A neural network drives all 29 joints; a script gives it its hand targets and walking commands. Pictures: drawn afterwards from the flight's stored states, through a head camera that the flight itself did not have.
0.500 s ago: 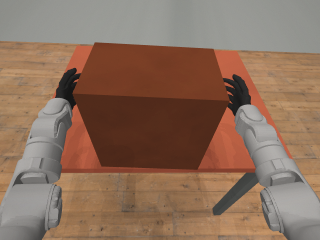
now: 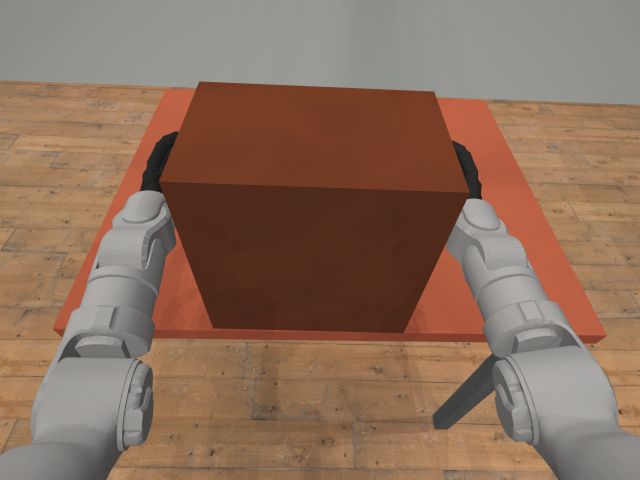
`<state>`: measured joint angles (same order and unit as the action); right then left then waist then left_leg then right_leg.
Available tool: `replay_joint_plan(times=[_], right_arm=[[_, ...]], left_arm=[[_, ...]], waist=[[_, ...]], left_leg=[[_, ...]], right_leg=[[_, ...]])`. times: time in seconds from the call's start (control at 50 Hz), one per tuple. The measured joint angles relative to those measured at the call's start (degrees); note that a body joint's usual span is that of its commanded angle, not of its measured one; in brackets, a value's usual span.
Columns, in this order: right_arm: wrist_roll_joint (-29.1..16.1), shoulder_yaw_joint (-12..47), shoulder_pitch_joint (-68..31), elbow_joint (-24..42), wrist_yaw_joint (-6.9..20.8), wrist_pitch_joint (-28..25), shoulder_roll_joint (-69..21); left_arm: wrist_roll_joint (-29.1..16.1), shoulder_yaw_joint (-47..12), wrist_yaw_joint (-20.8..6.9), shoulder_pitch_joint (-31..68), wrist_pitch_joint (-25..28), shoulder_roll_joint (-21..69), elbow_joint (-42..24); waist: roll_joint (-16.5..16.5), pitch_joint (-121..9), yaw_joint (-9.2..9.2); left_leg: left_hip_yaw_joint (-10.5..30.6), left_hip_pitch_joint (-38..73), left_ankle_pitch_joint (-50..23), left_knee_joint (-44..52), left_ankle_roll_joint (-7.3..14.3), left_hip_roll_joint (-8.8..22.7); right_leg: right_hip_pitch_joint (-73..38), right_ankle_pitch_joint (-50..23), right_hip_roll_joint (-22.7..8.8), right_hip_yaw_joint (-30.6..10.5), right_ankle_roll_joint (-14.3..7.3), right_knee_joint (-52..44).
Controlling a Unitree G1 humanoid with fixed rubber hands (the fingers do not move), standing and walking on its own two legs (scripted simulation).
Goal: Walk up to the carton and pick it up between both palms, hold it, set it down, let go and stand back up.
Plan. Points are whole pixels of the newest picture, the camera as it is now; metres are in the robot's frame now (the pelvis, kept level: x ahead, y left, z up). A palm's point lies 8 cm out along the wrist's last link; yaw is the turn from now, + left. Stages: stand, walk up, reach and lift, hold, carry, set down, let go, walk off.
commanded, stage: reach and lift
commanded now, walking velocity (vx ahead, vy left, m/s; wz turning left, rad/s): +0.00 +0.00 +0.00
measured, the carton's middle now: (312, 221) +0.42 +0.04 +0.08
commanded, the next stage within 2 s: none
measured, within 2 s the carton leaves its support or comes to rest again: leaves its support in 1.42 s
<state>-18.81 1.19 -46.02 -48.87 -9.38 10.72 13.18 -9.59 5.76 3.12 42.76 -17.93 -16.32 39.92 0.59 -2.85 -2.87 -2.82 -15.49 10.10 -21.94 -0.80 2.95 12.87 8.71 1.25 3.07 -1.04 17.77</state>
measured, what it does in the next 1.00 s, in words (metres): stands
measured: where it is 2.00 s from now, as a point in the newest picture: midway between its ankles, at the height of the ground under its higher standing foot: outside the picture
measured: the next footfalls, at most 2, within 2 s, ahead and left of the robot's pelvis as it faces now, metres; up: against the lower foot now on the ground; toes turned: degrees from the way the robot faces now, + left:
none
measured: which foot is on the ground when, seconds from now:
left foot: down 0.00-1.00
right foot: down 0.00-1.00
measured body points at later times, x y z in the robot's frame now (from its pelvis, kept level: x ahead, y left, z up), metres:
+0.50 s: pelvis +0.00 +0.00 +0.00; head +0.01 +0.01 +0.45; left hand +0.41 +0.24 +0.13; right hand +0.44 -0.15 +0.13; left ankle +0.01 +0.12 -0.75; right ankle +0.00 -0.11 -0.75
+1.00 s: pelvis +0.00 +0.00 +0.00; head +0.01 +0.02 +0.45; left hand +0.41 +0.24 +0.14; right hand +0.44 -0.15 +0.13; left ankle +0.01 +0.12 -0.75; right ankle +0.00 -0.11 -0.75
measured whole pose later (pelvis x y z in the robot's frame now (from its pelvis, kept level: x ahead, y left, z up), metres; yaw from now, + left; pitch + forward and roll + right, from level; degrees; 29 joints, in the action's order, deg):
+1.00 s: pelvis +0.00 +0.00 +0.00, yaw +1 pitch +1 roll -1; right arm -4.4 -11.7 -45.5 -51.2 -4.8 7.3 8.7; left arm 2.6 15.2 -0.8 44.1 -10.9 -10.5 43.2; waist 2.0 -0.8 -2.2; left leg -1.8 -10.7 8.5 -18.2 -0.6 1.8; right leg 7.9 8.1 0.4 4.0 -0.6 14.9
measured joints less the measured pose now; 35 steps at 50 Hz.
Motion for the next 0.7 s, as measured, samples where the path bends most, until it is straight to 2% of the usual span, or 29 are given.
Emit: replay_joint_plan(times=[0.4, 0.7], right_arm=[[0.55, -0.92, -0.67, -2.26, -0.41, -1.01, -0.45], [2.19, -2.87, -0.82, -3.39, 0.31, -1.45, -0.88]], left_arm=[[0.0, -0.29, 0.29, 1.09, 3.23, 0.36, 3.35], [1.07, 0.58, 0.01, 1.69, 5.34, 1.29, 5.18]], waist=[[-0.01, -0.75, 0.06], [0.11, -0.9, 0.17]], left_leg=[[0.54, -0.5, -0.29, 0.14, -0.03, -0.09], [0.74, -0.25, -0.6, 0.64, 0.11, -0.39]], right_leg=[[0.2, -0.2, -0.03, 0.48, -0.07, -0.36], [-0.12, -0.38, -0.28, 0.67, 0.05, -0.78]])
